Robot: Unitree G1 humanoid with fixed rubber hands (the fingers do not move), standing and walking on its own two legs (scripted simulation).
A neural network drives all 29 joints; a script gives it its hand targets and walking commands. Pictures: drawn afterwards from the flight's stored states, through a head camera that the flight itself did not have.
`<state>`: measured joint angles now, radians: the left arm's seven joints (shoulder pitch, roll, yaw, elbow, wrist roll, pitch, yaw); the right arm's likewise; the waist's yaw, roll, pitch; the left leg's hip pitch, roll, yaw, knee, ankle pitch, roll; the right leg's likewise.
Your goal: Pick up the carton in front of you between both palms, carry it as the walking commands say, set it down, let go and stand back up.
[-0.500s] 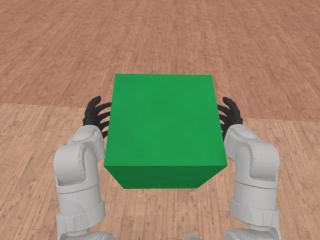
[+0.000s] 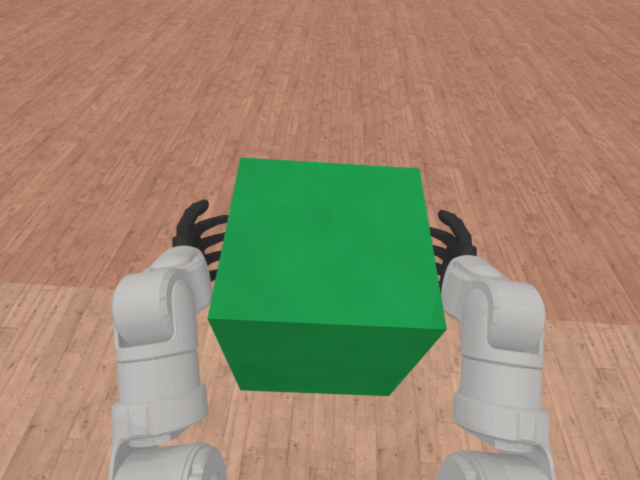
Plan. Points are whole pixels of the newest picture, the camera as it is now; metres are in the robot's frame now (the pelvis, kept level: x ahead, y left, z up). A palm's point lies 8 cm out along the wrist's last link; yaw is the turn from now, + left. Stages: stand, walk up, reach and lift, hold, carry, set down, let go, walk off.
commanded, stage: carry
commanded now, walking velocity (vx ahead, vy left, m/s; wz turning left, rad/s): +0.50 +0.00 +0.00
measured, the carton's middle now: (322, 288) +0.36 -0.01 +0.07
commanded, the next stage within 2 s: none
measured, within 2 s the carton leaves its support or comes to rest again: neither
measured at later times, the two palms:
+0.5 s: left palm (226, 124) +0.62 +0.13 +0.16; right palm (408, 121) +0.64 -0.17 +0.15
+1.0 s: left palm (252, 39) +0.94 +0.10 +0.17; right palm (394, 50) +0.91 -0.20 +0.17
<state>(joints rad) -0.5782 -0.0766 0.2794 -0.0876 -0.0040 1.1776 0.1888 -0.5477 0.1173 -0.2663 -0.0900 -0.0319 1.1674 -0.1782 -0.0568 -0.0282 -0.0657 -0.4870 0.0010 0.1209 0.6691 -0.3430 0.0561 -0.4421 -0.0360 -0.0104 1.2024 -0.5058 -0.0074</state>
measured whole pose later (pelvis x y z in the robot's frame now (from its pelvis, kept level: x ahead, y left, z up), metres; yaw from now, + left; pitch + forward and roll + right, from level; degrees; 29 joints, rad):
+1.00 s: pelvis +0.59 -0.02 +0.05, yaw -1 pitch +2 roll +1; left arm -0.57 -0.11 0.32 -0.04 0.02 1.18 0.19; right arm -0.54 0.11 -0.26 -0.03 -0.02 1.17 -0.18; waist -0.07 -0.03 -0.04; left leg -0.49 -0.02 0.15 0.62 -0.26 0.08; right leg -0.48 0.01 0.00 1.32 -0.43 -0.05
